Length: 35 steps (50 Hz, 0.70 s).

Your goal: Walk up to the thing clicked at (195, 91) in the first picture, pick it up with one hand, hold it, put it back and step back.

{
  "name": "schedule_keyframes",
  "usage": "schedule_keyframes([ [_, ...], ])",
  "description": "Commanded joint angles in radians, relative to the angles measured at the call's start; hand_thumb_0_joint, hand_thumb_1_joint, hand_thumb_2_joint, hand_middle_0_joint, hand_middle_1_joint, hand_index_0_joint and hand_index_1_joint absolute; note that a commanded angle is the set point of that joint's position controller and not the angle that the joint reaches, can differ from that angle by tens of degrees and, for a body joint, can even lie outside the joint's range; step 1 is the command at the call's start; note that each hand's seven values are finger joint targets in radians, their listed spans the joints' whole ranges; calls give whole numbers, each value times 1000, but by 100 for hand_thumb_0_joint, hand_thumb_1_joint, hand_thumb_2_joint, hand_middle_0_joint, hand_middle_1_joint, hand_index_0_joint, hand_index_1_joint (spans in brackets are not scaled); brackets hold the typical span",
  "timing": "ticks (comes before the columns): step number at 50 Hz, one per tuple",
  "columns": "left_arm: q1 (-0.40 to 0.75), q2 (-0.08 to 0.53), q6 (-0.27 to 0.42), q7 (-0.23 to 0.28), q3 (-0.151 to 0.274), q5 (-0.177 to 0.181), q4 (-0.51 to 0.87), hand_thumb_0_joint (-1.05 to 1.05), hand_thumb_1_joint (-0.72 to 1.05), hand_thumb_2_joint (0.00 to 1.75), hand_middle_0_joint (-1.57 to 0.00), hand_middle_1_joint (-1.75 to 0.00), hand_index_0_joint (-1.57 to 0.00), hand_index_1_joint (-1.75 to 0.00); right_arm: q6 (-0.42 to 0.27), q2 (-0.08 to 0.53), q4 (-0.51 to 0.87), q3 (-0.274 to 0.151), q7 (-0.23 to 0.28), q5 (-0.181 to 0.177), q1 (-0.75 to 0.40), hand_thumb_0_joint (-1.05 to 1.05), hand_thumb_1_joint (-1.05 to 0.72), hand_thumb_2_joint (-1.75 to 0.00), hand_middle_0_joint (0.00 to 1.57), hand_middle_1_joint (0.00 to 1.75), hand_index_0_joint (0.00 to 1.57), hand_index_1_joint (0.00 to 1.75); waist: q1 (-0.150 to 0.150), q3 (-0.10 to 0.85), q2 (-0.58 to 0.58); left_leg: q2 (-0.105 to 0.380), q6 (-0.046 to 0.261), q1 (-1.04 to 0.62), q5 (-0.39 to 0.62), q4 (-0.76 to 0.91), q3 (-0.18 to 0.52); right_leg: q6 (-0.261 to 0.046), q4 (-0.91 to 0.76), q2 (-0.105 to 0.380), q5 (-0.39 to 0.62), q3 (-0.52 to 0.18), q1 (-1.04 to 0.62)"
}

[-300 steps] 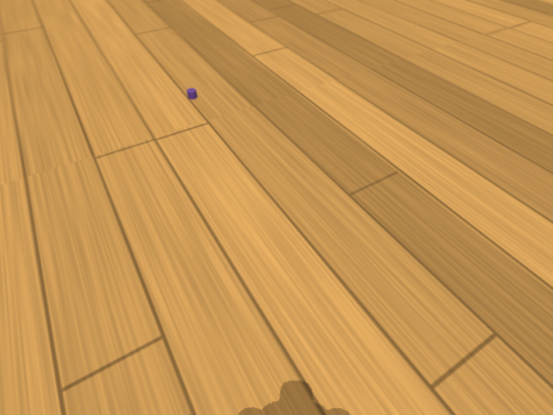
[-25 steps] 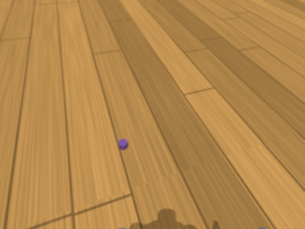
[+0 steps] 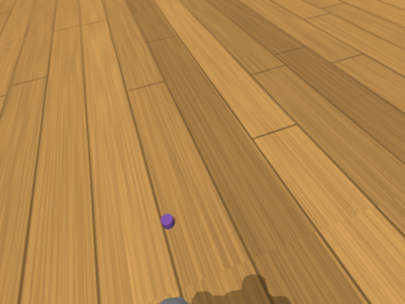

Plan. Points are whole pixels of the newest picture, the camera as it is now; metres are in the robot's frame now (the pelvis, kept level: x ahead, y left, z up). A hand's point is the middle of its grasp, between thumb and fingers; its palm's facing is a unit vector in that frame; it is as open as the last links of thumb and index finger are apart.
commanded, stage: walk up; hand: left
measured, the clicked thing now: (167, 221) +0.65 +0.29 -0.74
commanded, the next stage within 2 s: stand in 1.88 s
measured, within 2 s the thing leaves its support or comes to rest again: neither
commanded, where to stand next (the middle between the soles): +0.27 +0.06 m, yaw +0 degrees
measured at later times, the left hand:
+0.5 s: hand (79, 297) +0.18 +0.33 -0.15, palm faces -0.05 -0.92 -0.38, open 7.3 cm
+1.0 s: hand (106, 251) +0.28 +0.29 -0.14, palm faces -0.06 -0.94 -0.34, open 7.3 cm
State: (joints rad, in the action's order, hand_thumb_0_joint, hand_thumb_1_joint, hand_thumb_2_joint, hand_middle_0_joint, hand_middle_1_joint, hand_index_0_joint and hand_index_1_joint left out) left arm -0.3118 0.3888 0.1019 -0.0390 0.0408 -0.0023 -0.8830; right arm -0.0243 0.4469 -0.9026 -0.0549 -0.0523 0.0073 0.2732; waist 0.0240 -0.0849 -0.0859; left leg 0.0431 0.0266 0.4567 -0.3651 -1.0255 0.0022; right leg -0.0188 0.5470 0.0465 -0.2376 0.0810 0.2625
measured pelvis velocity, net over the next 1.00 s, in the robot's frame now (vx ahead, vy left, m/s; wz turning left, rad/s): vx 0.16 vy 0.04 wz -0.02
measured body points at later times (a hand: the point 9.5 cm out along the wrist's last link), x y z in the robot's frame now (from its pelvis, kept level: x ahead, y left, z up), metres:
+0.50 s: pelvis +0.13 +0.05 +0.00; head +0.17 +0.06 +0.44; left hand +0.18 +0.37 -0.13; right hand +0.23 -0.26 -0.11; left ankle +0.18 +0.16 -0.73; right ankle +0.18 -0.09 -0.70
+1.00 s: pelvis +0.16 +0.04 +0.01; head +0.19 +0.04 +0.46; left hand +0.28 +0.34 -0.12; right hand +0.23 -0.26 -0.13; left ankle +0.18 +0.15 -0.73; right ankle +0.21 -0.09 -0.73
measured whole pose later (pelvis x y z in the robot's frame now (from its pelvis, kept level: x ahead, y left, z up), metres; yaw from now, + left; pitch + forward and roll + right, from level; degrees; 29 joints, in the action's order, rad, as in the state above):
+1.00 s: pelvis +0.16 +0.04 +0.01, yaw -1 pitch -2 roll +0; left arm -0.05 0.35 0.03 -0.01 -0.01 0.01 -1.08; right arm -0.01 0.36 -1.12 0.01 -0.03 0.00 0.10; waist -0.01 -0.09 0.00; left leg 0.02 0.01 0.19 -0.22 -0.45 -0.09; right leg 0.01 0.45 0.04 -0.17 0.02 0.24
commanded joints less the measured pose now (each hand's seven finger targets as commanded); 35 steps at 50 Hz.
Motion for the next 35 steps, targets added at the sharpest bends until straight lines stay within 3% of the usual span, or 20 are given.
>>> schedule_keyframes([
  [1,-53,295,17,26,83,1,68,0,90,90,-20,-30,-20,-30,-16,152,75,-55,-6,5,11,0,-90,-90,20,30,20,30,8,23,258,38,-21,119,75,121,21,-185,-278,217,95,-219,-109],
  [5,-87,300,15,26,88,-1,79,0,90,90,-20,-30,-20,-30,-21,137,115,-53,-22,15,-88,0,-90,-90,20,30,20,30,40,23,220,49,-22,75,133,298,-15,-195,-247,218,74,-185,-121],
  [8,-62,319,11,27,83,-3,95,0,90,90,-20,-30,-20,-30,-29,132,125,-59,-26,14,-109,0,-90,-90,20,30,20,30,23,32,224,39,-13,-30,152,370,-37,-188,-208,233,70,-174,-66],
  [9,-56,322,8,27,83,-3,98,0,90,90,-20,-30,-20,-30,-31,138,122,-62,-27,12,-100,0,-90,-90,20,30,20,30,12,26,215,30,-9,-83,139,385,-48,-182,-197,233,43,-171,-26],
  [11,-2,320,2,28,74,-3,111,0,90,90,-20,-30,-20,-30,-35,150,94,-73,-23,14,-9,0,-90,-90,20,30,20,30,-55,42,175,8,3,-265,160,439,-68,-152,-103,216,-33,-144,88],
  [12,-21,281,0,27,57,-7,113,0,90,90,-20,-30,-20,-30,-41,185,68,-87,-15,13,69,0,-90,-90,20,30,20,30,-97,85,77,-22,21,-420,96,466,-62,-127,64,167,57,-97,152],
  [13,-54,212,-6,33,28,1,111,0,90,90,-20,-30,-20,-30,-43,238,52,-103,5,19,128,0,-90,-90,20,30,20,30,-118,123,-122,113,80,-494,8,605,153,-65,359,75,94,-12,231],
  [14,-80,177,-11,38,27,12,116,0,90,90,-20,-30,-20,-30,-45,309,82,-113,15,14,148,0,-90,-90,20,30,20,30,-106,112,-242,342,183,-524,-35,760,562,-16,520,-78,-262,4,418],
  [15,-58,269,-23,55,45,-1,86,0,90,90,-20,-30,-20,-30,-39,317,88,-118,14,-11,119,0,-90,-90,20,30,20,30,-97,88,-107,390,257,-400,27,747,587,-27,612,-16,-330,-107,368],
  [17,-100,259,-31,52,41,9,51,0,90,90,-20,-30,-20,-30,-38,235,118,-85,25,-13,20,0,-90,-90,20,30,20,30,-33,48,-25,301,217,-312,195,716,352,-23,604,17,-249,-151,309],
  [19,-134,247,-36,45,41,8,13,0,90,90,-20,-30,-20,-30,-42,204,126,-70,32,-9,-36,0,-90,-90,20,30,20,30,-7,48,-66,226,178,-232,285,689,177,-17,500,47,-180,-118,234],
  [23,-89,187,-48,48,33,1,-3,0,90,90,-20,-30,-20,-30,-36,185,122,-50,45,1,-57,0,-90,-90,20,30,20,30,-12,71,-81,235,202,-184,525,613,103,12,291,37,-124,-69,121],
  [25,-64,181,-51,55,36,3,-8,0,90,90,-20,-30,-20,-30,-28,182,121,-42,47,-2,-79,0,-90,-90,20,30,20,30,-9,100,-77,232,193,-165,632,549,81,10,233,13,-76,-50,57],
  [27,-57,183,-54,59,38,5,-23,0,90,90,-20,-30,-20,-30,-17,175,119,-36,51,-13,-108,0,-90,-90,20,30,20,30,2,137,-53,206,163,-161,581,482,63,1,130,-12,3,-36,-15],
  [29,-34,210,-45,62,44,-6,-29,0,90,90,-20,-30,-20,-30,-3,142,116,-18,49,-22,-144,0,-90,-90,20,30,20,30,24,147,3,163,90,-98,349,414,49,-22,-26,4,122,-75,-106],
  [30,11,261,-38,65,52,-17,-20,0,90,90,-20,-30,-20,-30,2,100,110,-4,49,-29,-117,0,-90,-90,20,30,20,30,4,138,138,112,41,-34,208,349,17,-57,-75,118,198,-242,-114],
  [31,92,303,-34,62,51,-9,1,0,90,90,-20,-30,-20,-30,10,77,85,2,51,-30,-81,0,-90,-90,20,30,20,30,-37,126,222,13,-5,-100,-11,285,-26,-159,-160,284,189,-453,19],
  [32,159,315,-40,60,43,-4,-2,0,90,90,-20,-30,-20,-30,20,124,45,-17,60,-23,-88,0,-90,-90,20,30,20,30,-39,87,236,3,2,-202,-126,245,-11,-214,-153,302,143,-456,153],
  [33,178,281,-45,59,31,-3,-4,0,90,90,-20,-30,-20,-30,19,132,22,-18,59,-21,-78,0,-90,-90,20,30,20,30,-51,76,209,13,8,-251,-97,306,7,-178,-145,256,88,-397,201],
  [35,206,239,-54,57,13,-3,-25,0,90,90,-20,-30,-20,-30,10,146,-18,-18,52,-24,-88,0,-90,-90,20,30,20,30,-59,85,196,62,25,-261,42,496,52,-66,-102,148,14,-254,156],
])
